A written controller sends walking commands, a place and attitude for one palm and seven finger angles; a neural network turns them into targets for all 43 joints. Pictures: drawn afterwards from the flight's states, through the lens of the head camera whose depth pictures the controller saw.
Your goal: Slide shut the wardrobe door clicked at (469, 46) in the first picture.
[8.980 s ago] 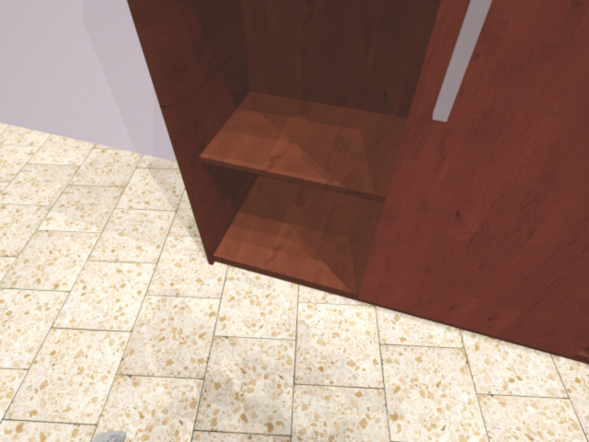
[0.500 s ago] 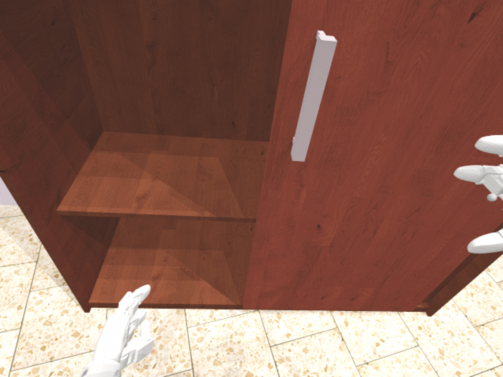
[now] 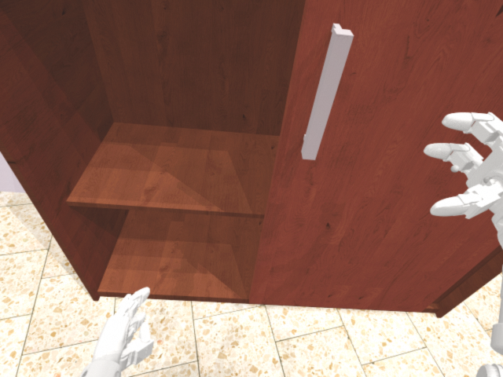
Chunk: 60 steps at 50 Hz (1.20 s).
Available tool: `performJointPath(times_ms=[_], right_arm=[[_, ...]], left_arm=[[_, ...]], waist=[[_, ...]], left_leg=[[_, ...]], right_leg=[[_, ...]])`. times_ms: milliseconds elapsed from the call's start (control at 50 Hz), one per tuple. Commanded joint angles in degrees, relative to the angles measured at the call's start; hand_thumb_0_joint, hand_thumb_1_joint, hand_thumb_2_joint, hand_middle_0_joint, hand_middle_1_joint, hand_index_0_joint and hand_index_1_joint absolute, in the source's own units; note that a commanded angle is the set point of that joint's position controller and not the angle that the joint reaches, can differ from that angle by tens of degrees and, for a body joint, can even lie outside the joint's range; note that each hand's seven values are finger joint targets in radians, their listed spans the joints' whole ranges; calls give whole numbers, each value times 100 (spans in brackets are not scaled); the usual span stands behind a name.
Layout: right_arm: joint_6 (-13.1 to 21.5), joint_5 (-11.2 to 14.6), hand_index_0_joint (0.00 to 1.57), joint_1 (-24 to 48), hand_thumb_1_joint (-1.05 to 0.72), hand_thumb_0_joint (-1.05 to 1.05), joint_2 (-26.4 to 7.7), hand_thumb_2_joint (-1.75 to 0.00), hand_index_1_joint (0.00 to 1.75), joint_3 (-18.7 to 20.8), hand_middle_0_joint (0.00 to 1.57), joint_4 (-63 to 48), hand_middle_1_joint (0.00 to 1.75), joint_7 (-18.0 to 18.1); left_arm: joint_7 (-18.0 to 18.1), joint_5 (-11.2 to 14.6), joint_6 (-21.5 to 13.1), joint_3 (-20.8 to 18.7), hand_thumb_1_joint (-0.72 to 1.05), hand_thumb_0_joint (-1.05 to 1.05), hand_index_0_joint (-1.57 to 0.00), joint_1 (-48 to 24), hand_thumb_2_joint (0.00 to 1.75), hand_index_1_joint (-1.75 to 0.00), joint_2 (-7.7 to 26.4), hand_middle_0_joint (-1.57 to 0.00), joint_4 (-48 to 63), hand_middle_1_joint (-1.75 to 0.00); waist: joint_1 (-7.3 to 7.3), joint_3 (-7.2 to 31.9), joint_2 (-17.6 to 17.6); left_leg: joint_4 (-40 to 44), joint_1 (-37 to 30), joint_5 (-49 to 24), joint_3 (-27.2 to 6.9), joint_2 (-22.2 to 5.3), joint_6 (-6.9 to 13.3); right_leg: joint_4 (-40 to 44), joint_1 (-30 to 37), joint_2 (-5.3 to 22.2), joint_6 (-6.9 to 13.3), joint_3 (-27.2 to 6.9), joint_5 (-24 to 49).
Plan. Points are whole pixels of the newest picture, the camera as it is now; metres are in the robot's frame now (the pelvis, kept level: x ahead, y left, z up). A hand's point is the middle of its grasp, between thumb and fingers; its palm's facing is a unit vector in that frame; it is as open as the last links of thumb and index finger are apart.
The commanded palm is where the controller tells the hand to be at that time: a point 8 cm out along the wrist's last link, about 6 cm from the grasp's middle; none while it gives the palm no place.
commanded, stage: move the hooked fingers beside the handle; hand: right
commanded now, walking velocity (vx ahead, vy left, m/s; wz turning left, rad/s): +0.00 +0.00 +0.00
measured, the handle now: (321, 97) +0.54 -0.10 +0.22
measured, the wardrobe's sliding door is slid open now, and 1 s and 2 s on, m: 0.61 0.61 0.61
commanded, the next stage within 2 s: none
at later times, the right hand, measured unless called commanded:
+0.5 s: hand (405, 141) +0.40 -0.20 +0.23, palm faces +0.02 +1.00 -0.03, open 14.0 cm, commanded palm +0.38 -0.25 +0.23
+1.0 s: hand (364, 117) +0.47 -0.16 +0.22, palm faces +0.02 +1.00 -0.01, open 14.0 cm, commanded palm +0.45 -0.21 +0.22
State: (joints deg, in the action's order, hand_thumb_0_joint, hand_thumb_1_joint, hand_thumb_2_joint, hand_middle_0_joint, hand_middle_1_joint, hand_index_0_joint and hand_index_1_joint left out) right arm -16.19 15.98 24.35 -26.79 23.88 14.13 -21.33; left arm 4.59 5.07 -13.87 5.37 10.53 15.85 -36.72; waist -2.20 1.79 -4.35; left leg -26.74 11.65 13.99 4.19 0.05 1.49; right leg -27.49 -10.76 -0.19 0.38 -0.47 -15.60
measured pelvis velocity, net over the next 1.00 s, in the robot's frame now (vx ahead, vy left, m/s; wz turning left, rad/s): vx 0.01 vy -0.01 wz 0.03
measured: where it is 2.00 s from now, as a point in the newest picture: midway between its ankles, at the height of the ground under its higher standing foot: outside the picture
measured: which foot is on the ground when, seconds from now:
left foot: down 0.00-1.00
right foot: down 0.00-1.00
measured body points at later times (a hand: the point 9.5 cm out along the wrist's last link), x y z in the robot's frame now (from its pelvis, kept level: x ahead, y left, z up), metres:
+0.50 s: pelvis +0.01 -0.01 +0.00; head +0.00 +0.02 +0.45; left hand +0.19 +0.22 -0.08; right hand +0.40 -0.26 +0.23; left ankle +0.00 +0.10 -0.74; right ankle -0.01 -0.12 -0.74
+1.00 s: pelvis +0.01 -0.01 +0.00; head +0.02 +0.02 +0.45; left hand +0.11 +0.25 -0.11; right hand +0.46 -0.21 +0.23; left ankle +0.00 +0.10 -0.74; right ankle -0.01 -0.12 -0.74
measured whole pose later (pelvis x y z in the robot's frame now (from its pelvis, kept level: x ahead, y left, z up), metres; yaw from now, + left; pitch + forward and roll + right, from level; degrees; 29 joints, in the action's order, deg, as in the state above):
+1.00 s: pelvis +0.01 -0.01 +0.00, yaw +2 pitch +2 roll +0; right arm -9.4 8.3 49.2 -20.0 16.3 43.0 -7.4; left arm 4.0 3.6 -8.6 2.7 16.8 15.5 -41.1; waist 1.8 2.2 -3.1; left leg -24.5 14.1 12.8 2.5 0.3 1.1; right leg -25.0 -12.4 0.0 0.8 1.2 -14.9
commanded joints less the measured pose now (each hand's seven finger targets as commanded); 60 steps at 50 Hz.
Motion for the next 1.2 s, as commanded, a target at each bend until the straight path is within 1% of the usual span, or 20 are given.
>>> performJointPath(times_ms=[0,60,120,160,220,320,360,420,480,580,720,780,820,900,940,1000,1040,1060,1120,1180], right_arm=[[391,42,30,2331,50,0,-1408,-30,120,236,30,-1309,120,203],[403,-15,30,2707,50,0,-1275,-30,120,106,30,-1327,120,329],[372,-72,30,2736,50,0,-1404,-30,120,258,30,-1119,120,491],[348,-127,30,2833,50,0,-1253,-30,120,121,30,-1159,120,541],[330,-145,30,2783,50,0,-1283,-30,120,204,30,-1027,120,628],[302,-230,30,3220,50,0,-980,-30,120,-173,30,-660,120,688],[326,-268,30,3610,50,0,-764,-30,120,-454,30,-719,120,725],[374,-288,30,3685,50,0,-928,-30,120,-279,30,-406,120,859],[404,-351,30,4092,50,0,-730,-30,120,-492,30,-175,120,965],[590,-481,30,4527,50,0,-656,-30,120,-584,30,-3,120,1138],[770,-571,30,4661,50,0,-863,-30,120,-318,30,783,120,1274],[881,-626,30,4871,50,0,-853,-30,120,-365,30,963,120,1280],[961,-646,30,5047,50,0,-523,-30,120,-676,30,1019,120,1279],[1076,-678,30,5513,50,0,-547,-30,120,-687,30,1482,120,1386],[1169,-743,30,5717,50,0,-789,-30,120,-473,30,1656,120,1455],[1336,-816,30,5883,50,0,-758,-30,120,-517,30,1956,120,1499],[1405,-860,30,6152,50,0,-668,-30,120,-606,30,2349,120,1518],[1430,-891,30,6107,50,0,-866,-30,120,-426,30,2707,120,1547],[1635,-982,30,6526,50,0,-803,-30,120,-542,30,3148,120,1572],[1898,-1069,30,6745,50,0,-980,-30,120,-430,30,3319,120,1586]], left_arm=[[45,26,-306,-258,90,0,-20,-837,90,-30,557,-20,944,-30],[70,19,-269,-277,90,0,-20,-827,90,-30,567,-20,893,-30],[75,-9,-212,-282,90,0,-20,-789,90,-30,583,-20,843,-30],[78,-3,-168,-287,90,0,-20,-796,90,-30,545,-20,847,-30],[55,-26,-121,-307,90,0,-20,-751,90,-30,554,-20,828,-30],[68,-8,-6,-319,90,0,-20,-675,90,-30,564,-20,761,-30],[77,6,12,-320,90,0,-20,-686,90,-30,546,-20,750,-30],[79,-27,61,-337,90,0,-20,-574,90,-30,577,-20,666,-30],[93,-28,105,-335,90,0,-20,-522,90,-30,556,-20,633,-30],[66,-58,145,-363,90,0,-20,-395,90,-30,546,-20,597,-30],[15,-88,191,-421,90,0,-20,-123,90,-30,586,-20,535,-30],[14,-88,223,-448,90,0,-20,19,90,-30,598,-20,503,-30],[-9,-74,240,-456,90,0,-20,62,90,-30,585,-20,472,-30],[10,-101,243,-495,90,0,-20,290,90,-30,633,-20,306,-30],[15,-116,225,-523,90,0,-20,396,90,-30,647,-20,243,-30],[-7,-150,232,-534,90,0,-20,551,90,-30,650,-20,172,-30],[-14,-147,217,-531,90,0,-20,659,90,-30,656,-20,102,-30],[-6,-148,226,-551,90,0,-20,754,90,-30,685,-20,50,-30],[-22,-180,200,-562,90,0,-20,928,90,-30,706,-20,-18,-30],[-45,-220,160,-587,90,0,-20,1143,90,-30,723,-20,-45,-30]], waist=[[-46,1388,217],[16,1521,20],[-23,1512,281],[-2,1547,86],[-25,1682,270],[104,1474,322],[191,1559,32],[171,1591,326],[233,1594,230],[258,1869,125],[225,1843,351],[286,1860,525],[364,1766,194],[456,1747,465],[464,1930,370],[474,1957,418],[571,1764,400],[567,1680,655],[677,1624,502],[685,1991,343]], left_leg=[[258,-418,-1483,-152,-47,3],[248,-371,-1513,-164,-50,-2],[253,-484,-1611,-163,-58,-3],[218,-472,-1786,-161,-63,5],[192,-605,-2046,-168,-61,10],[244,-405,-1880,-151,-55,10],[250,-295,-1864,-181,-64,16],[255,-389,-1907,-168,-49,27],[275,-282,-1732,-173,-53,25],[265,-429,-1962,-203,-54,45],[316,-565,-2046,-249,-40,41],[308,-614,-2162,-251,-35,24],[318,-460,-2133,-256,-36,43],[378,-344,-1873,-254,-14,32],[352,-369,-1943,-301,-11,21],[328,-438,-2054,-306,-22,27],[348,-270,-1952,-319,-20,11],[367,-252,-1868,-332,-11,-2],[378,-132,-1697,-373,-24,-12],[273,-228,-1912,-389,-14,0]], right_leg=[[297,476,-54,138,-214,1448],[313,631,-62,134,-188,1472],[336,532,-56,134,-192,1551],[321,628,-53,125,-151,1741],[282,648,-42,128,-142,1951],[323,637,-12,135,-129,1825],[293,782,-21,127,-124,1842],[306,712,-3,122,-159,1889],[349,726,2,110,-164,1764],[352,852,16,107,-132,2042],[395,596,15,148,-58,1948],[406,533,37,169,-18,1997],[387,601,43,164,-1,2017],[386,534,53,184,-21,1760],[354,552,40,194,3,1770],[330,482,43,199,32,1854],[342,350,26,203,44,1659],[351,223,40,221,47,1544],[338,95,24,221,75,1319],[287,165,16,205,77,1528]])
